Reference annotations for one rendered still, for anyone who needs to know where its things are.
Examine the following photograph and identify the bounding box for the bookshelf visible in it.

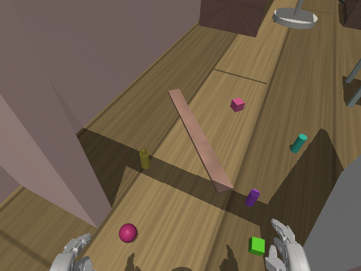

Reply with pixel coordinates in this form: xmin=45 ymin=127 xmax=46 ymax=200
xmin=342 ymin=0 xmax=361 ymax=30

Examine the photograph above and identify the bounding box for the right robot hand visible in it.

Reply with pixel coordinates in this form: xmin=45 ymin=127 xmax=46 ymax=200
xmin=265 ymin=218 xmax=311 ymax=271

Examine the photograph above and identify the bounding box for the left robot hand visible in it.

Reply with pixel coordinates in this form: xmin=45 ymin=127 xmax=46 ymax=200
xmin=49 ymin=233 xmax=96 ymax=271

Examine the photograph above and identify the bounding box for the office chair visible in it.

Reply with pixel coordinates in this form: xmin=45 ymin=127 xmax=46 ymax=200
xmin=272 ymin=0 xmax=318 ymax=29

